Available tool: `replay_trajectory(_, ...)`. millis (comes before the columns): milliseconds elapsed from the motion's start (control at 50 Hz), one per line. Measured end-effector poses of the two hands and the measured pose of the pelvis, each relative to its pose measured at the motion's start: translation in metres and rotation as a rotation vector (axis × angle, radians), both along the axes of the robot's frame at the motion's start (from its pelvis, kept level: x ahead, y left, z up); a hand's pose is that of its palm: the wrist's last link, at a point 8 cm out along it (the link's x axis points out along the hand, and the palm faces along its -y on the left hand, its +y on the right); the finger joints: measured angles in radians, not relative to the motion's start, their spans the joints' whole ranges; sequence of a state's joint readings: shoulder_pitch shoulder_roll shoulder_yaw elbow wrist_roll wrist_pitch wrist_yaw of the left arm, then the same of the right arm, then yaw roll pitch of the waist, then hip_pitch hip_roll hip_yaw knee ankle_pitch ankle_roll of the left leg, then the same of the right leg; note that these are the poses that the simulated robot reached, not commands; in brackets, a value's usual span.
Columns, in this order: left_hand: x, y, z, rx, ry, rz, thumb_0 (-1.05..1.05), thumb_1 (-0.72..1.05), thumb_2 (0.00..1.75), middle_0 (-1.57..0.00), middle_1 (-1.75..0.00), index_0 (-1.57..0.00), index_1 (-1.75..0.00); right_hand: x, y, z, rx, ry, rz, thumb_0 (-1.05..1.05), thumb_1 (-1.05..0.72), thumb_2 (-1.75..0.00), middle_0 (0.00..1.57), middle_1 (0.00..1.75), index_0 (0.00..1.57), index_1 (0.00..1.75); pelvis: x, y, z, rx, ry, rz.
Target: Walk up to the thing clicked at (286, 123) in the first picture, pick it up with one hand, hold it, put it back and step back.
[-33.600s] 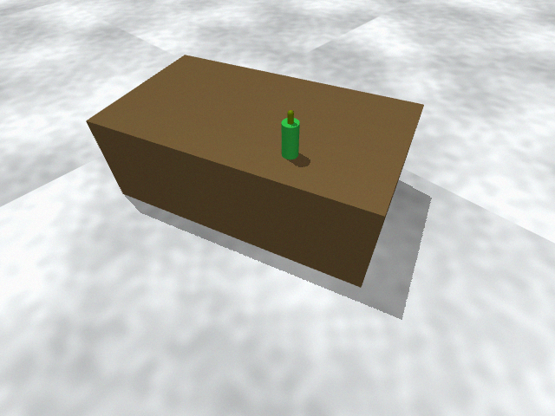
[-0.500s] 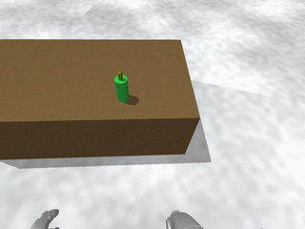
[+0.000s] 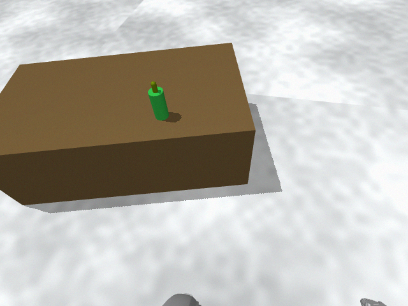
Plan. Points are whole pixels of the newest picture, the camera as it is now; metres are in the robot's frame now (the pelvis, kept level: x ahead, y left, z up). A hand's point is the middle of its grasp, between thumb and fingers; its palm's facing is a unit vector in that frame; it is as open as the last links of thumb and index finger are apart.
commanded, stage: step back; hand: left
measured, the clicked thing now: (157, 99) +0.92 +0.25 -0.22
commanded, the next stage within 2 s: stand in 1.68 s
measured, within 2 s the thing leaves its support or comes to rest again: neither
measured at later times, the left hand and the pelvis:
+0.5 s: hand out of the picture -0.10 +0.23 -0.16, palm faces +0.00 -0.91 -0.40, open 7.4 cm; pelvis -0.17 -0.05 -0.02, yaw +0 degrees
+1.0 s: hand out of the picture -0.21 +0.23 -0.14, palm faces +0.09 -0.91 -0.41, open 7.4 cm; pelvis -0.24 -0.06 +0.00, yaw +5 degrees
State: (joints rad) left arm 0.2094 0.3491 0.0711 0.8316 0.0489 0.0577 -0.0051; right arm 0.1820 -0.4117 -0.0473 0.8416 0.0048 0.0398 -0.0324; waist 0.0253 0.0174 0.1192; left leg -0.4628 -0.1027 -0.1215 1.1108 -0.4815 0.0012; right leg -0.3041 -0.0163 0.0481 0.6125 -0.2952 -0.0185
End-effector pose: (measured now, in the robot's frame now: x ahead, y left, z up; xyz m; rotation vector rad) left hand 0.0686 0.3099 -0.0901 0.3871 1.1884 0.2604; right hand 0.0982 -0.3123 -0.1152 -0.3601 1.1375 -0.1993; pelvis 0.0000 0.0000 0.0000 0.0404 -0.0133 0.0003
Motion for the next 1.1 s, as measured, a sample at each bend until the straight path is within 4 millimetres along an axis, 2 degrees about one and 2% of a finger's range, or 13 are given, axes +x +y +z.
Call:
replay_trajectory(120, -0.005, 0.009, -0.010, 0.010, -0.114, -0.008, 0.01, 0.90, 0.90, -0.20, -0.30, -0.20, -0.30, -0.053, 0.007, -0.011, -0.023, 0.085, 0.052, 0.00, -0.90, -0.90, 0.21, 0.30, 0.20, 0.30, -0.042, 0.000, -0.012, -0.035, 0.002, 0.066)
replay_trajectory(200, -0.026, 0.006, -0.023, -0.028, -0.129, 0.021, 0.00, 0.90, 0.90, -0.20, -0.30, -0.20, -0.30, -0.083, 0.017, -0.005, -0.018, 0.103, 0.068, 0.00, -0.90, -0.90, 0.21, 0.30, 0.20, 0.30, -0.070, -0.003, -0.012, 0.001, -0.031, 0.057)
replay_trajectory(280, -0.058, -0.009, -0.023, -0.073, -0.089, 0.027, 0.01, 0.91, 0.90, -0.20, -0.30, -0.20, -0.30, -0.101, 0.010, 0.011, -0.033, 0.070, 0.070, 0.00, -0.90, -0.90, 0.21, 0.30, 0.21, 0.30, -0.092, -0.008, -0.003, -0.051, -0.026, 0.062)
replay_trajectory(360, -0.097, -0.019, -0.026, -0.078, -0.052, 0.025, 0.01, 0.90, 0.90, -0.20, -0.30, -0.20, -0.30, -0.106, -0.007, 0.020, -0.054, 0.005, 0.072, 0.00, -0.90, -0.90, 0.21, 0.31, 0.21, 0.30, -0.117, -0.020, -0.002, -0.053, -0.012, 0.036)
replay_trajectory(480, -0.160, -0.037, -0.034, -0.028, 0.010, 0.003, 0.01, 0.90, 0.90, -0.20, -0.30, -0.20, -0.30, -0.117, -0.042, 0.009, -0.049, -0.095, 0.074, 0.00, -0.90, -0.90, 0.21, 0.30, 0.21, 0.30, -0.164, -0.044, -0.018, -0.047, -0.020, -0.020)
replay_trajectory(520, -0.184, -0.047, -0.031, -0.021, 0.028, 0.014, 0.01, 0.91, 0.90, -0.20, -0.30, -0.20, -0.30, -0.129, -0.051, 0.002, -0.037, -0.101, 0.058, 0.00, -0.90, -0.90, 0.21, 0.30, 0.20, 0.30, -0.179, -0.051, -0.018, -0.089, -0.047, 0.006)
replay_trajectory(580, -0.216, -0.055, -0.019, -0.010, 0.033, 0.035, 0.01, 0.90, 0.90, -0.20, -0.30, -0.20, -0.30, -0.154, -0.055, 0.000, -0.010, -0.068, 0.035, 0.00, -0.90, -0.90, 0.21, 0.30, 0.20, 0.30, -0.191, -0.058, -0.012, -0.035, -0.036, -0.005)
replay_trajectory(660, -0.244, -0.056, -0.004, 0.015, 0.032, 0.059, 0.01, 0.90, 0.90, -0.21, -0.30, -0.20, -0.30, -0.191, -0.057, -0.003, 0.015, -0.019, 0.033, 0.00, -0.90, -0.90, 0.21, 0.30, 0.20, 0.30, -0.208, -0.061, -0.003, -0.009, -0.020, 0.015)
replay_trajectory(780, -0.265, -0.040, 0.001, 0.044, -0.031, 0.078, 0.01, 0.90, 0.90, -0.21, -0.30, -0.20, -0.30, -0.246, -0.052, -0.018, 0.021, 0.113, 0.070, 0.00, -0.90, -0.90, 0.21, 0.30, 0.20, 0.30, -0.232, -0.058, -0.008, -0.037, -0.011, 0.079)
replay_trajectory(840, -0.275, -0.029, -0.006, 0.041, -0.044, 0.100, 0.01, 0.90, 0.90, -0.20, -0.30, -0.20, -0.30, -0.265, -0.043, -0.019, 0.022, 0.150, 0.078, 0.00, -0.91, -0.90, 0.21, 0.30, 0.20, 0.30, -0.241, -0.054, -0.010, -0.014, -0.023, 0.100)
replay_trajectory(900, -0.285, -0.029, -0.009, 0.020, -0.021, 0.113, 0.01, 0.90, 0.90, -0.20, -0.30, -0.20, -0.30, -0.277, -0.036, -0.012, 0.035, 0.133, 0.065, 0.00, -0.90, -0.90, 0.21, 0.30, 0.20, 0.30, -0.242, -0.051, -0.006, -0.006, -0.027, 0.090)
replay_trajectory(980, -0.288, -0.035, -0.010, -0.013, -0.001, 0.105, 0.01, 0.90, 0.90, -0.20, -0.30, -0.20, -0.30, -0.278, -0.038, -0.005, 0.039, 0.108, 0.052, 0.00, -0.90, -0.90, 0.21, 0.30, 0.20, 0.30, -0.239, -0.055, -0.001, -0.024, -0.028, 0.087)
replay_trajectory(1100, -0.278, -0.055, -0.017, -0.017, -0.022, 0.104, 0.01, 0.90, 0.90, -0.20, -0.30, -0.20, -0.30, -0.256, -0.054, -0.012, 0.035, 0.086, 0.049, 0.00, -0.90, -0.90, 0.21, 0.30, 0.20, 0.30, -0.231, -0.067, -0.008, -0.063, -0.043, 0.092)
